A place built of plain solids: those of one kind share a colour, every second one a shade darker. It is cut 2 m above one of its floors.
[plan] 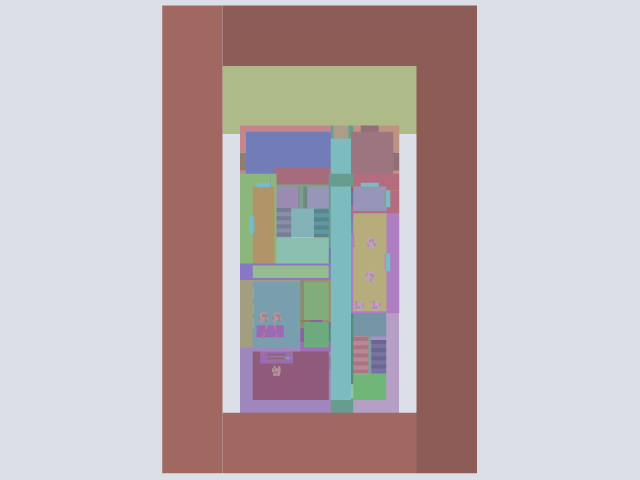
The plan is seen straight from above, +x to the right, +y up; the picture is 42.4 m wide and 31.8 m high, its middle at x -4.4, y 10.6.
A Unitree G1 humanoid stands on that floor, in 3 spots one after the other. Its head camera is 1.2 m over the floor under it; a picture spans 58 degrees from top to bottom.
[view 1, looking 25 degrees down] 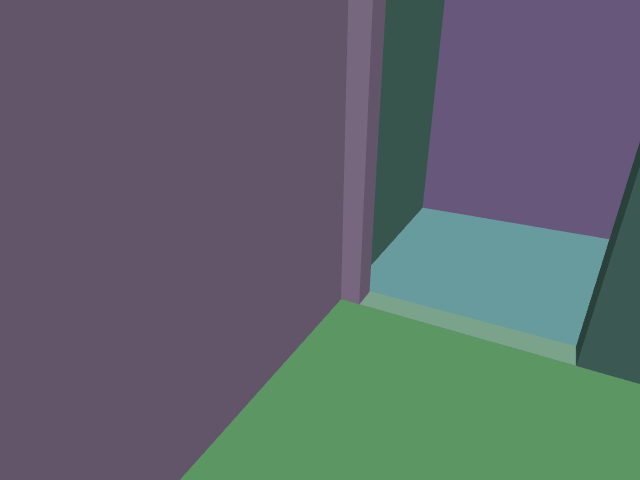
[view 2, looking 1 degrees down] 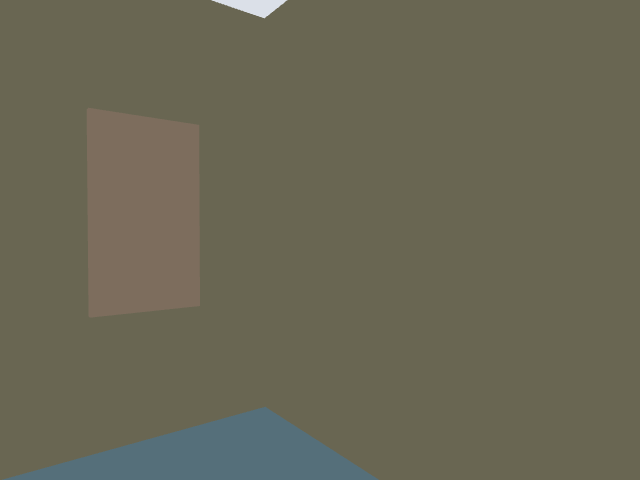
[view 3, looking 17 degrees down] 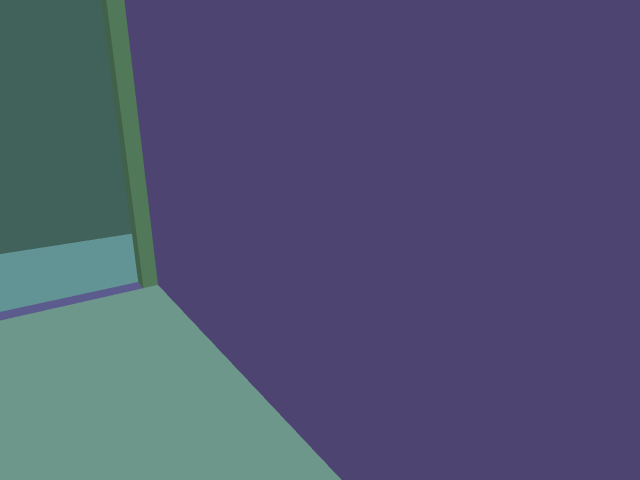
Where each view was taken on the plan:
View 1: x -0.51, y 0.78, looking -152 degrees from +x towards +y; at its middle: wall_Sahall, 1.84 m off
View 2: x -6.26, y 6.36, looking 143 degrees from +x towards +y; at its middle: wall_studio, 2.46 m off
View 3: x -6.79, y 9.79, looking -36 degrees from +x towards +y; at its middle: wall_press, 1.32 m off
